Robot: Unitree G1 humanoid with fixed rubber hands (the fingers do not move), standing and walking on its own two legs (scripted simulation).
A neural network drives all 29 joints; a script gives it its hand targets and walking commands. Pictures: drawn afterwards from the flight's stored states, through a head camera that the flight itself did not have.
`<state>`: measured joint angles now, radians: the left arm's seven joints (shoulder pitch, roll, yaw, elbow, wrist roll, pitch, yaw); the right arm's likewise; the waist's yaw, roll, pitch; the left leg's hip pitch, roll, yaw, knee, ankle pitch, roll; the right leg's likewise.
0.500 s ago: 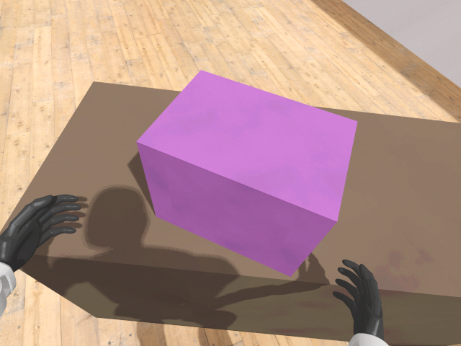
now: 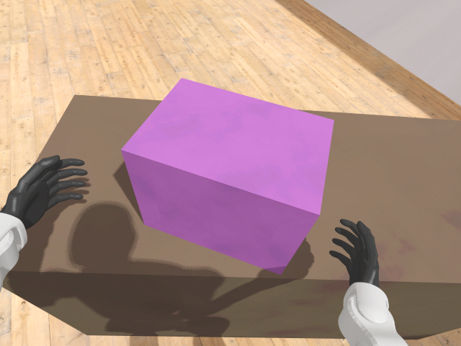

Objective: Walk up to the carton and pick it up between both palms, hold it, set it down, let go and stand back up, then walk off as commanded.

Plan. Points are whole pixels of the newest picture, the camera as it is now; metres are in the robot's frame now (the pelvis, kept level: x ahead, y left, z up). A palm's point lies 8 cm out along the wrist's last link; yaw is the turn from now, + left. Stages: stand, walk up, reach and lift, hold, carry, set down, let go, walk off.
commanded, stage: reach and lift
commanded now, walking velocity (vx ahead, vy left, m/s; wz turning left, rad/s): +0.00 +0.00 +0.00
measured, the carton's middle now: (231, 176) +0.42 -0.03 +0.03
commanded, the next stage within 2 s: none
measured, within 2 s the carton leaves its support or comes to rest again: neither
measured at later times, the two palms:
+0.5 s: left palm (48, 151) +0.38 +0.25 +0.15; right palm (391, 237) +0.24 -0.24 +0.11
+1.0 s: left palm (72, 106) +0.44 +0.23 +0.19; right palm (396, 204) +0.29 -0.26 +0.13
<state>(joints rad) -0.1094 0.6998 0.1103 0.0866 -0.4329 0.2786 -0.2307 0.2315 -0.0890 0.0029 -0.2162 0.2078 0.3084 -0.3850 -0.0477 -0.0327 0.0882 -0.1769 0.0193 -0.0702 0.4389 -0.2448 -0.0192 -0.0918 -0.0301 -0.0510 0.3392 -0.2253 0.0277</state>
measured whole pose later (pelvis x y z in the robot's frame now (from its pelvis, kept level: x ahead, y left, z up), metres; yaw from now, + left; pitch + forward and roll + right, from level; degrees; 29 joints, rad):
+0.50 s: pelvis -0.02 +0.00 +0.00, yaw +0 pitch -2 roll -1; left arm -0.51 0.70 0.06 0.39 -0.44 0.42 -0.23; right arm -0.12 -0.09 -0.14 -0.18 0.23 0.54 -0.37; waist -0.13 -0.03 0.07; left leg -0.18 0.02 -0.07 0.44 -0.22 -0.02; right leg -0.09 -0.03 -0.05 0.33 -0.20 0.03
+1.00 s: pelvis -0.01 +0.00 +0.00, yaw +0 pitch -2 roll -1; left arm -0.80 0.70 0.02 0.68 -0.42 0.41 -0.23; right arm -0.39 -0.12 -0.15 0.08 0.23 0.50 -0.34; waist -0.19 -0.03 0.07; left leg -0.18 0.02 -0.07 0.42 -0.22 -0.02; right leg -0.09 -0.03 -0.05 0.32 -0.20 0.03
